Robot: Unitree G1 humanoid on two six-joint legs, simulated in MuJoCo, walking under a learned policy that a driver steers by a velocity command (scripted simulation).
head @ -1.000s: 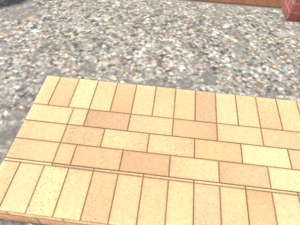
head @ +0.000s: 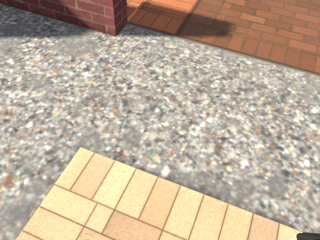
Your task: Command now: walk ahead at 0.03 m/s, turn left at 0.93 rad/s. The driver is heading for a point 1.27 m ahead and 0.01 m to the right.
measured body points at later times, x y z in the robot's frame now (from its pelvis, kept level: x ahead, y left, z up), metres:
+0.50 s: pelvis +0.08 -0.02 +0.00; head +0.08 -0.04 +0.45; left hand +0.08 +0.27 -0.09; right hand +0.33 -0.19 -0.08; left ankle +0.05 +0.10 -0.68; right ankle +0.08 -0.13 -0.72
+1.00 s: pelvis +0.34 +0.11 +0.01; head +0.35 +0.11 +0.46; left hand +0.31 +0.39 -0.12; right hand +0.53 -0.12 -0.09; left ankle +0.31 +0.21 -0.72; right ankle +0.24 -0.04 -0.62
